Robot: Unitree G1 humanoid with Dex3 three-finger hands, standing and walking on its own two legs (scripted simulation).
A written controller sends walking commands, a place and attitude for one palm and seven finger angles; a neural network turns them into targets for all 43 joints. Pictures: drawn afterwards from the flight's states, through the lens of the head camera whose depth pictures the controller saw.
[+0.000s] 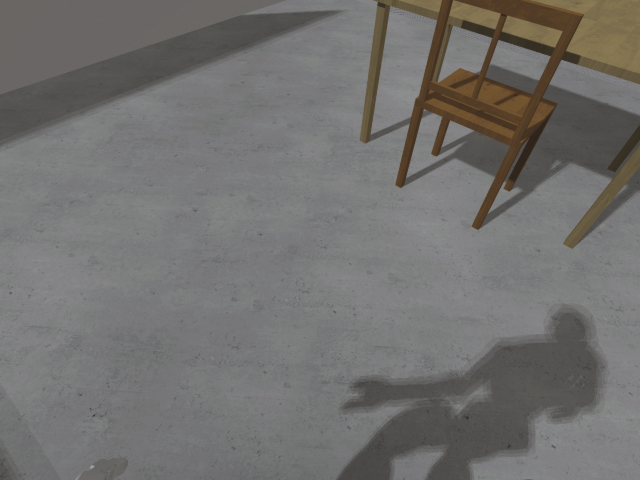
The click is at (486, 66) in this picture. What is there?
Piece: chair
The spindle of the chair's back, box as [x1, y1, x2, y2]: [471, 14, 506, 98]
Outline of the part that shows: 506,15 500,15 471,97 476,98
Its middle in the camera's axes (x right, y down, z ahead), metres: +0.57 -0.61 +1.31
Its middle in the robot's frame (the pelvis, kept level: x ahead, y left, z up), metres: +1.40 -0.51 -0.08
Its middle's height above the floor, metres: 0.69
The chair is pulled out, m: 0.00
